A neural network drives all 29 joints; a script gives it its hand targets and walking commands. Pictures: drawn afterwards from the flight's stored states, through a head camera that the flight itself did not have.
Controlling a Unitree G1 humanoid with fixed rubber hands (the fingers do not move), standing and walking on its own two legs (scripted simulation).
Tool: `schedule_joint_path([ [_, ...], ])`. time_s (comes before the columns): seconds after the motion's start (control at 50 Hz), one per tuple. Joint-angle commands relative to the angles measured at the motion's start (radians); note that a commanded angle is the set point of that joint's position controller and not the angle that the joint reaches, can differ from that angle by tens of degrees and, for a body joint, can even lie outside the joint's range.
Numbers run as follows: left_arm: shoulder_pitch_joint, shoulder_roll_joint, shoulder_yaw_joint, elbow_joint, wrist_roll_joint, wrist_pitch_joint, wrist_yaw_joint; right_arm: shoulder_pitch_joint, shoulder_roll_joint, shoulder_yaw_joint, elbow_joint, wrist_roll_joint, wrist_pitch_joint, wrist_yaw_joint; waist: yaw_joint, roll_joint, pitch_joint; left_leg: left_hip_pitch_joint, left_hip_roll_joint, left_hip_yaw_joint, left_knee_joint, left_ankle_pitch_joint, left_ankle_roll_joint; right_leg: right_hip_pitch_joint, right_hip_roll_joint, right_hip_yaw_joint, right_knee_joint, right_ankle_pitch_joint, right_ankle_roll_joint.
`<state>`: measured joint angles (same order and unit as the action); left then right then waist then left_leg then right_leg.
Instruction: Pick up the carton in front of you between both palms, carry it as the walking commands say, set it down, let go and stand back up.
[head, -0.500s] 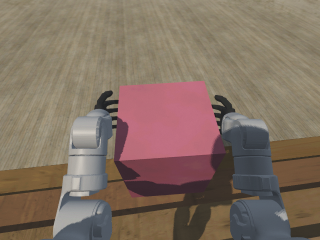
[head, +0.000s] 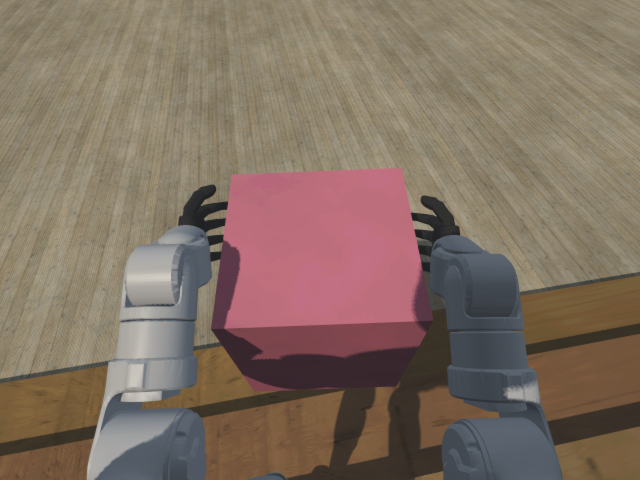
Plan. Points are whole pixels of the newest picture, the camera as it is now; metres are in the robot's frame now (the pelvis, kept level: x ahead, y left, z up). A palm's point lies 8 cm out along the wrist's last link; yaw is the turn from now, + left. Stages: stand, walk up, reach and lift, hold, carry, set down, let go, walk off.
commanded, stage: carry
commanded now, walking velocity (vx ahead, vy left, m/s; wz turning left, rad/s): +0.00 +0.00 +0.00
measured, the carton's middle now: (321, 289) +0.35 +0.00 +0.04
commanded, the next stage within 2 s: none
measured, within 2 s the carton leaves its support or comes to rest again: neither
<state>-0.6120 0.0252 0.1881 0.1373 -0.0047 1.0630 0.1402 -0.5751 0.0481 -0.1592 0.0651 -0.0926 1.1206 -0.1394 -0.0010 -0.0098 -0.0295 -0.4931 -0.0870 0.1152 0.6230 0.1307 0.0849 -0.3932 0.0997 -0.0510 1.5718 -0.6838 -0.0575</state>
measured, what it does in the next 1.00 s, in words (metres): goes down: right foot 0.13 m lower, then left foot 0.13 m lower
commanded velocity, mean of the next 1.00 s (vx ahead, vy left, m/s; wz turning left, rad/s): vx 0.00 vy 0.00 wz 0.00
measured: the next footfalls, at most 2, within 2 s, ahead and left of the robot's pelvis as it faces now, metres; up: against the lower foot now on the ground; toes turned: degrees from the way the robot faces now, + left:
right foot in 0.48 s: +0.46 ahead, -0.08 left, -0.13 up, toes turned -2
left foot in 0.98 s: +0.77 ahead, +0.05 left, -0.25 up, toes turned +3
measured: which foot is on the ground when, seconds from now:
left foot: down 0.00-0.50, up 0.52-0.96, down 0.98-1.00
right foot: up 0.00-0.46, down 0.48-1.00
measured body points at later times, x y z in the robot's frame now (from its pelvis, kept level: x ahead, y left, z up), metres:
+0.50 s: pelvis +0.31 -0.02 -0.13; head +0.30 -0.02 +0.32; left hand +0.68 +0.12 +0.00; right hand +0.67 -0.18 +0.00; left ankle +0.12 +0.06 -0.69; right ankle +0.43 -0.08 -0.85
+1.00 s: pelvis +0.64 -0.01 -0.25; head +0.63 -0.01 +0.20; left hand +1.00 +0.16 -0.12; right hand +1.00 -0.15 -0.12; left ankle +0.73 +0.05 -0.97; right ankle +0.45 -0.08 -0.81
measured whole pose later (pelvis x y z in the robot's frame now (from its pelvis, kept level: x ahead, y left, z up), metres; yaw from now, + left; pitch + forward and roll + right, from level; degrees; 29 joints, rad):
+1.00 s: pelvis +0.64 -0.01 -0.25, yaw -1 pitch +2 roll -1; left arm -0.60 0.02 0.16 0.15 -0.01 1.06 0.15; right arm -0.56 0.04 -0.17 0.07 -0.09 1.12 -0.13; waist 0.05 0.02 -0.08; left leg -0.45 -0.03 0.10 0.54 0.06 0.09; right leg -0.31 0.05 -0.11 1.40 -0.64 -0.13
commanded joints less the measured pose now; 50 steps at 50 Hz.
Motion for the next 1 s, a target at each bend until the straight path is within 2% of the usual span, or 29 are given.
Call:
schedule_joint_path([
  [0.0,-0.581,-1.033,-0.612,-0.108,-0.349,0.068,-0.248,-0.630,0.926,0.626,-0.069,0.416,-0.013,0.206,-0.099,0.090,-0.549,0.765,0.437,-0.700,-0.078,0.076,0.322,-0.512,-0.035,0.133,0.184,0.107,0.019],
  [0.04,-0.625,-1.038,-0.587,-0.113,-0.319,0.069,-0.236,-0.777,1.015,0.678,-0.126,0.507,-0.011,0.228,-0.064,-0.030,-0.386,0.490,0.343,-0.606,-0.094,-0.062,0.244,-0.447,-0.072,0.131,-0.083,0.211,0.002],
  [0.08,-0.536,-1.043,-0.547,-0.013,-0.273,0.062,-0.230,-0.784,1.053,0.677,-0.080,0.558,-0.005,0.241,-0.054,-0.007,-0.289,0.404,0.250,-0.457,-0.033,0.208,0.141,-0.399,-0.100,0.091,-0.323,0.328,-0.009],
  [0.14,-0.512,-1.072,-0.541,-0.030,-0.246,0.046,-0.226,-0.774,1.105,0.661,-0.041,0.560,-0.026,0.263,-0.067,0.180,-0.453,0.449,0.315,-0.540,-0.025,0.283,0.207,-0.351,-0.114,0.082,-0.470,0.380,-0.002],
  [0.16,-0.560,-1.086,-0.551,-0.059,-0.246,0.038,-0.224,-0.791,1.136,0.667,-0.045,0.567,-0.032,0.273,-0.060,0.144,-0.466,0.442,0.321,-0.534,0.020,0.364,0.192,-0.352,-0.121,0.072,-0.366,0.512,-0.009],
  [0.2,-0.605,-1.107,-0.577,-0.094,-0.259,0.024,-0.220,-0.828,1.157,0.675,-0.074,0.578,-0.043,0.282,-0.064,0.072,-0.436,0.469,0.303,-0.507,0.050,0.321,0.152,-0.423,-0.128,0.061,-0.392,0.521,-0.015],
  [0.22,-0.633,-1.120,-0.602,-0.107,-0.262,0.019,-0.217,-0.834,1.157,0.679,-0.084,0.585,-0.046,0.281,-0.104,0.011,-0.405,0.577,0.229,-0.487,0.110,0.079,0.147,-0.573,-0.146,0.103,-0.481,0.669,-0.003],
  [0.28,-0.630,-1.111,-0.644,-0.147,-0.291,0.025,-0.211,-0.773,1.106,0.663,-0.101,0.564,-0.048,0.267,-0.153,0.074,-0.372,0.673,0.188,-0.468,0.164,0.144,0.126,-0.653,-0.123,0.064,-0.610,0.718,0.019],
  [0.34,-0.583,-1.063,-0.640,-0.130,-0.283,0.047,-0.206,-0.688,1.062,0.650,-0.075,0.548,-0.040,0.259,-0.172,0.068,-0.299,0.414,0.086,-0.311,0.193,-0.041,0.100,-0.286,-0.057,-0.043,-1.002,0.973,0.036],
  [0.4,-0.541,-1.030,-0.609,-0.081,-0.268,0.066,-0.209,-0.634,1.038,0.629,-0.012,0.520,-0.033,0.266,-0.119,0.164,-0.275,0.284,0.065,-0.230,0.321,-0.110,0.045,0.012,-0.054,-0.070,-1.134,1.083,0.015],
  [0.42,-0.538,-1.026,-0.605,-0.060,-0.263,0.070,-0.211,-0.620,1.037,0.620,0.003,0.507,-0.031,0.270,-0.079,0.112,-0.265,0.255,0.067,-0.214,0.401,-0.080,0.023,0.115,-0.042,-0.106,-1.207,1.094,0.009],
  [0.44,-0.526,-1.008,-0.597,-0.041,-0.255,0.073,-0.215,-0.637,1.029,0.613,0.008,0.503,-0.030,0.272,0.070,0.123,-0.385,0.111,0.128,-0.175,0.634,0.169,-0.009,0.444,-0.055,-0.107,-1.027,1.095,-0.029],
  [0.46,-0.490,-1.004,-0.582,-0.007,-0.256,0.072,-0.220,-0.640,1.023,0.600,0.024,0.486,-0.024,0.272,0.183,-0.070,-0.429,-0.029,0.039,-0.116,1.002,-0.235,-0.076,0.583,-0.135,0.033,-1.070,0.912,-0.097],
  [0.48,-0.501,-0.977,-0.559,0.023,-0.255,0.073,-0.227,-0.671,1.027,0.603,0.032,0.485,-0.013,0.269,0.067,-0.201,-0.475,-0.320,-0.003,-0.127,1.214,-0.866,-0.117,0.781,-0.426,0.358,-0.885,1.325,-0.221],
  [0.5,-0.514,-1.023,-0.568,0.018,-0.288,0.074,-0.234,-0.662,0.983,0.570,0.029,0.468,-0.006,0.260,0.093,-0.126,-0.572,-0.403,0.038,-0.181,1.225,-0.777,-0.118,0.797,-0.508,0.562,-0.989,0.908,-0.342],
  [0.54,-0.673,-1.113,-0.623,-0.059,-0.373,0.069,-0.253,-0.752,0.996,0.554,-0.001,0.433,-0.005,0.244,0.054,-0.004,-0.375,-0.369,0.094,-0.207,0.942,-0.680,-0.063,0.482,-0.400,0.511,-1.023,0.752,-0.254],
  [0.56,-0.706,-1.155,-0.644,-0.073,-0.406,0.059,-0.260,-0.729,1.002,0.538,-0.016,0.422,-0.009,0.239,0.047,-0.016,-0.388,-0.378,0.122,-0.236,0.888,-0.642,-0.051,0.410,-0.416,0.577,-1.004,0.615,-0.282],
  [0.6,-0.737,-1.209,-0.668,-0.093,-0.448,0.042,-0.270,-0.724,1.018,0.533,-0.035,0.407,-0.024,0.229,0.031,-0.017,-0.366,-0.243,0.119,-0.185,0.657,-0.578,-0.049,0.195,-0.362,0.508,-1.067,0.466,-0.287],
  [0.64,-0.732,-1.231,-0.675,-0.092,-0.461,0.027,-0.277,-0.715,1.044,0.559,-0.048,0.402,-0.040,0.220,0.054,-0.088,-0.381,-0.196,0.107,-0.134,0.546,-0.542,-0.048,0.172,-0.349,0.445,-1.046,0.683,-0.274],
  [0.66,-0.719,-1.241,-0.677,-0.096,-0.461,0.020,-0.279,-0.698,1.063,0.576,-0.059,0.400,-0.047,0.218,0.049,-0.100,-0.447,-0.185,0.120,-0.138,0.639,-0.346,-0.041,0.214,-0.354,0.424,-0.983,0.817,-0.252],
  [0.68,-0.693,-1.247,-0.679,-0.092,-0.458,0.015,-0.280,-0.674,1.067,0.585,-0.061,0.394,-0.054,0.216,0.050,-0.085,-0.454,-0.255,0.127,-0.150,0.619,-0.321,-0.042,0.275,-0.340,0.408,-0.953,0.879,-0.228],
  [0.76,-0.608,-1.233,-0.693,-0.077,-0.437,-0.009,-0.286,-0.639,1.064,0.619,-0.074,0.387,-0.073,0.212,0.105,-0.043,-0.404,-0.478,0.115,-0.144,0.399,-0.132,-0.053,0.483,-0.211,0.337,-0.819,0.801,-0.207],
  [0.8,-0.591,-1.217,-0.700,-0.084,-0.434,-0.017,-0.285,-0.636,1.034,0.631,-0.085,0.377,-0.076,0.210,0.129,-0.001,-0.351,-0.406,0.103,-0.101,0.137,-0.037,-0.075,0.449,-0.176,0.306,-0.806,0.706,-0.198],
  [0.84,-0.587,-1.187,-0.713,-0.116,-0.440,-0.020,-0.278,-0.644,1.000,0.638,-0.112,0.380,-0.072,0.205,0.149,-0.048,-0.318,-0.203,0.069,-0.050,-0.053,0.100,-0.075,0.329,-0.135,0.222,-0.780,0.689,-0.165],
  [0.88,-0.569,-1.150,-0.709,-0.112,-0.438,-0.013,-0.271,-0.623,0.955,0.626,-0.118,0.372,-0.057,0.199,0.135,-0.098,-0.307,0.010,0.051,-0.011,-0.142,0.207,-0.048,0.217,-0.121,0.161,-0.715,0.670,-0.137],
  [0.9,-0.557,-1.132,-0.702,-0.096,-0.436,-0.006,-0.271,-0.608,0.926,0.615,-0.108,0.359,-0.048,0.197,0.094,-0.127,-0.355,0.153,0.048,0.006,-0.012,0.315,-0.028,0.160,-0.145,0.131,-0.629,0.735,-0.098],
  [0.94,-0.556,-1.097,-0.683,-0.074,-0.426,0.009,-0.272,-0.567,0.873,0.583,-0.072,0.340,-0.030,0.195,-0.041,-0.062,-0.399,0.407,0.043,0.036,-0.154,0.219,-0.025,0.116,-0.132,0.055,-0.330,0.950,-0.034],
  [0.96,-0.561,-1.076,-0.672,-0.067,-0.416,0.021,-0.270,-0.538,0.845,0.565,-0.056,0.334,-0.024,0.197,-0.124,0.105,-0.434,0.597,0.106,-0.028,-0.180,0.201,0.013,-0.038,-0.088,0.013,-0.026,0.718,0.011],
  [0.98,-0.590,-1.074,-0.664,-0.052,-0.404,0.039,-0.267,-0.559,0.829,0.554,-0.026,0.343,-0.018,0.198,-0.058,0.258,-0.443,0.826,0.318,-0.272,0.052,0.688,0.120,-0.326,-0.018,-0.004,0.224,-0.001,0.055],
])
